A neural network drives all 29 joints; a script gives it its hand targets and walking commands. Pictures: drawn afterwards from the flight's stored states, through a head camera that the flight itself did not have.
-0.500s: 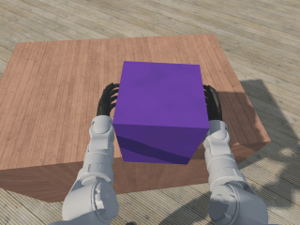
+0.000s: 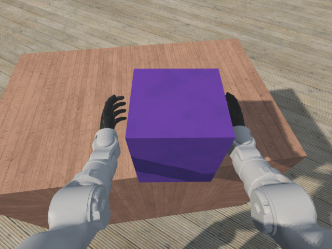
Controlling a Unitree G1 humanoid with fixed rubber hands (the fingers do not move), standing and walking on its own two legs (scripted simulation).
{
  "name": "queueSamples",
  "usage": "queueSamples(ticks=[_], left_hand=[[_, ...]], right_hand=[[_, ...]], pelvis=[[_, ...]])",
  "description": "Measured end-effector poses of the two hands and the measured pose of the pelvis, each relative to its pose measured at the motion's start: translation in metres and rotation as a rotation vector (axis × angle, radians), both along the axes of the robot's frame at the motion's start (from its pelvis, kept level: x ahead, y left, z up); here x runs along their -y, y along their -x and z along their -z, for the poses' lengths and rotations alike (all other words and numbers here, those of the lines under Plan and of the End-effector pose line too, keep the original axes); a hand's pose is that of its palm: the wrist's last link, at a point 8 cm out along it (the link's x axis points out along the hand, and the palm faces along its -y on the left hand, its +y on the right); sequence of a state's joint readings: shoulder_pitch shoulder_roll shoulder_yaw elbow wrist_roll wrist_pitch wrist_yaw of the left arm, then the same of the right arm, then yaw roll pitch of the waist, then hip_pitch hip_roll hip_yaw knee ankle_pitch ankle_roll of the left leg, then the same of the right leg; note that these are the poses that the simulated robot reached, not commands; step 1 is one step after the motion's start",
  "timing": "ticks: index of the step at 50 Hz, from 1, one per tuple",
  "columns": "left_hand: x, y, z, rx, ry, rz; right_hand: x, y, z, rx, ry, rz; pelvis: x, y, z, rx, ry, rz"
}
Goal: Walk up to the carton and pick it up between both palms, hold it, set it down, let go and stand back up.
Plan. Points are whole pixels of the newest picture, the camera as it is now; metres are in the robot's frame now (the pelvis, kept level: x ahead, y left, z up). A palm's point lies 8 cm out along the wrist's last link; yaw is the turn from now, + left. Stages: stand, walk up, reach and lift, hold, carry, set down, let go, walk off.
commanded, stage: set down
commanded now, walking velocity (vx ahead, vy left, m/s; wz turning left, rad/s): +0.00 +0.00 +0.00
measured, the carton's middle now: (175, 130) +0.41 +0.03 +0.01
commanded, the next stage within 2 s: none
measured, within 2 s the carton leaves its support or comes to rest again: neither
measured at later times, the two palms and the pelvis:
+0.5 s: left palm (95, 107) +0.40 +0.22 +0.10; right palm (261, 104) +0.44 -0.16 +0.11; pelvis -0.03 +0.00 -0.01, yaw +2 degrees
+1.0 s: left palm (79, 85) +0.40 +0.23 +0.18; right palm (275, 83) +0.43 -0.16 +0.18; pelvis -0.03 -0.02 +0.01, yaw +3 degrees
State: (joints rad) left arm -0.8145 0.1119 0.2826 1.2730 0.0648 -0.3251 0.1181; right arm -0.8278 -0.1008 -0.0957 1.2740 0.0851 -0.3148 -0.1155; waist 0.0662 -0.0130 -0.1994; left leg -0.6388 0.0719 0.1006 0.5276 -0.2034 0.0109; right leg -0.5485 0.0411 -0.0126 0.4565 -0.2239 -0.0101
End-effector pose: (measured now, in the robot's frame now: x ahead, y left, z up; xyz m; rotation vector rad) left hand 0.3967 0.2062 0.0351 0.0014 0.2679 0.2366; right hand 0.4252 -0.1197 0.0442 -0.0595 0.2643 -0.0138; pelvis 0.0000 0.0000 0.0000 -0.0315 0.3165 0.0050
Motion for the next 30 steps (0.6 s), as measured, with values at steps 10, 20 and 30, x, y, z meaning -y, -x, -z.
queueSamples(ticks=[10, 20, 30], left_hand=[[-0.038, 0.002, -0.014, 0.015, -0.042, -0.012], [-0.030, -0.002, -0.041, 0.057, -0.042, 0.043], [-0.016, -0.006, -0.087, 0.049, -0.027, 0.058]], right_hand=[[0.017, -0.015, -0.015, 0.029, -0.007, 0.028], [0.042, -0.014, -0.042, 0.048, -0.037, 0.024], [0.044, -0.012, -0.084, 0.043, -0.040, -0.004]], pelvis=[[-0.003, 0.007, 0.010, -0.019, 0.016, -0.035], [0.000, 0.019, 0.009, -0.018, 0.015, -0.031], [0.009, 0.029, 0.002, 0.024, -0.003, -0.030]])
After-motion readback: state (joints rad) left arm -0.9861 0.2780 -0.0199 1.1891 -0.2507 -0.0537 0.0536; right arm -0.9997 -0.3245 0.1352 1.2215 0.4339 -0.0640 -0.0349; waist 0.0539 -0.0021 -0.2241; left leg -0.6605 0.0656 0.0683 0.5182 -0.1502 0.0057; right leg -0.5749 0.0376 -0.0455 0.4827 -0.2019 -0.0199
